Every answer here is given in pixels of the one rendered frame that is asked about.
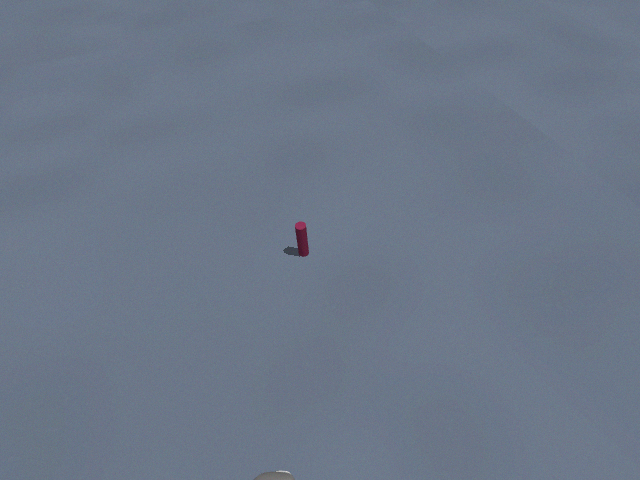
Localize can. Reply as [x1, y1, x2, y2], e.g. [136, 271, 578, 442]
[295, 222, 309, 257]

